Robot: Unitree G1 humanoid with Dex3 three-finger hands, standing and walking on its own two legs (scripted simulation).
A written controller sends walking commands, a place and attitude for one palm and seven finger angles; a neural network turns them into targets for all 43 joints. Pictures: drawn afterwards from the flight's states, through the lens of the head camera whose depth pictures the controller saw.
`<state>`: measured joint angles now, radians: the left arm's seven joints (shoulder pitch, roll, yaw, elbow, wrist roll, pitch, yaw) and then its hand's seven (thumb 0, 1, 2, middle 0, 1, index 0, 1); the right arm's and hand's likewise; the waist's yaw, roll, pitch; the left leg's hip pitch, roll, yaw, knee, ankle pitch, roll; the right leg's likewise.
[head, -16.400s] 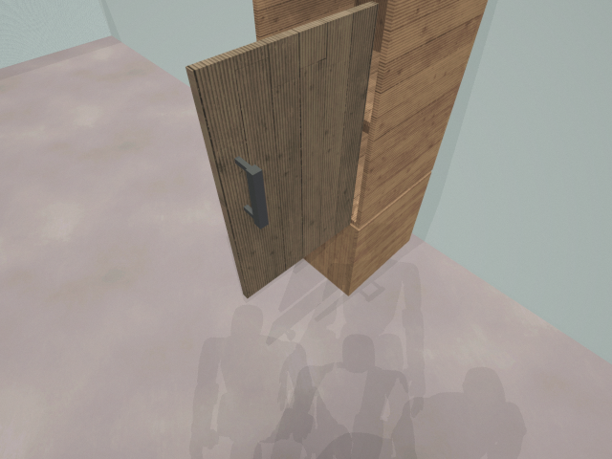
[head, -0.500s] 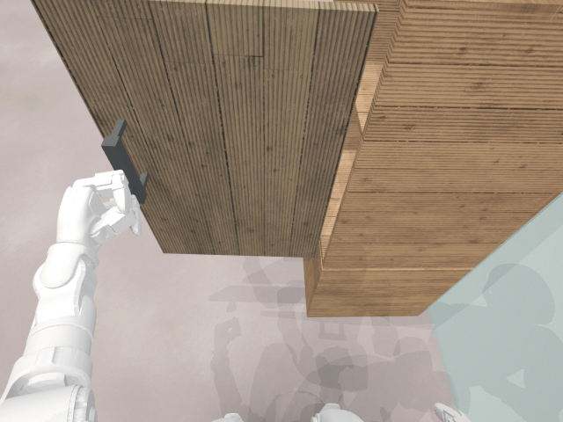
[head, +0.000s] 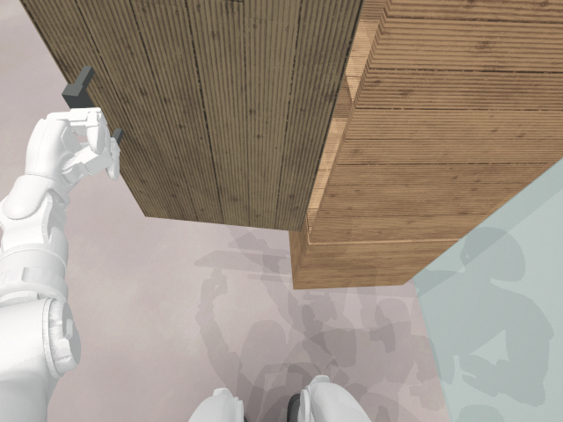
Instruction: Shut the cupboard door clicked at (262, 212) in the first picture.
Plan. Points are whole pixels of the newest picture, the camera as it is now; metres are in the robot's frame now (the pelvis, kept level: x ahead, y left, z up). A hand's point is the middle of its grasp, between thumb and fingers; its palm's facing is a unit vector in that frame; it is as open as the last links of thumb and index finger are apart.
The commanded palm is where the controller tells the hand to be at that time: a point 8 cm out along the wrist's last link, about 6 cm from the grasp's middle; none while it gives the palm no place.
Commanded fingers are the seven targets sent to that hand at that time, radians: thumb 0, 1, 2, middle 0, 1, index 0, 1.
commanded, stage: push the door shut along its arc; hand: left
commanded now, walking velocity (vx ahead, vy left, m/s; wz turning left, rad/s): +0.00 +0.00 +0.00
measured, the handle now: (99, 117) +0.53 +0.25 +0.07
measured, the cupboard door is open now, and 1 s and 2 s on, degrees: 82 63 57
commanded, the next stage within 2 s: pull the fist back off the door in 1.34 s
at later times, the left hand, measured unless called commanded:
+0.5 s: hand (130, 120) +0.52 +0.20 +0.08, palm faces -0.22 -0.97 +0.00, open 3.2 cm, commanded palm +0.53 +0.22 +0.07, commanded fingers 0.00 0.90 0.90 -1.30 -1.50 -1.30 -1.50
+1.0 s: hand (175, 94) +0.58 +0.15 +0.08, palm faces -0.37 -0.93 +0.01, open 3.2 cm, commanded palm +0.59 +0.17 +0.07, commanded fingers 0.00 0.90 0.90 -1.30 -1.50 -1.30 -1.50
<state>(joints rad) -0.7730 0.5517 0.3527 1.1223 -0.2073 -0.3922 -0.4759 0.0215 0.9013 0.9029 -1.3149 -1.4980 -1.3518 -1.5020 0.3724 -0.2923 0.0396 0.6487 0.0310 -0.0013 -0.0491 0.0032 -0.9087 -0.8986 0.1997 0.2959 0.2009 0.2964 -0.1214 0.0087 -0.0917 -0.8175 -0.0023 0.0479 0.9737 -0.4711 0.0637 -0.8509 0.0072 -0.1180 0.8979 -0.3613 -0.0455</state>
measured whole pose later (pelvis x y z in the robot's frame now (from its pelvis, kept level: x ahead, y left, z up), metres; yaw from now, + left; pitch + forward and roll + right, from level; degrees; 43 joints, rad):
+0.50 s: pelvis +0.00 +0.01 -0.02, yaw -1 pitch +23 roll -4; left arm -1.07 0.66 0.30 1.27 -0.15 -0.30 -0.52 0.02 0.90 0.90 -1.30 -1.50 -1.32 -1.50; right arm 0.38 -0.29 0.06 0.65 0.01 -0.01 -0.04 0.00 -0.91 -0.90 0.20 0.30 0.20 0.30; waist -0.19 0.02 -0.09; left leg -0.98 0.01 0.03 1.07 -0.50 0.08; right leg -0.99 0.01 -0.14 0.96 -0.37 -0.04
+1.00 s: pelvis +0.02 +0.02 -0.02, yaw -3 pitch +27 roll -5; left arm -1.21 0.68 0.30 1.30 -0.07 -0.22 -0.54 0.02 0.90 0.90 -1.30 -1.50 -1.30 -1.50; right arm 0.42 -0.28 0.06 0.65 -0.01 0.01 -0.04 0.00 -0.91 -0.90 0.20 0.30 0.20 0.30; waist -0.26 0.04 -0.10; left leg -1.04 0.03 0.05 1.12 -0.55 0.08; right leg -1.06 0.03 -0.12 0.99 -0.40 -0.03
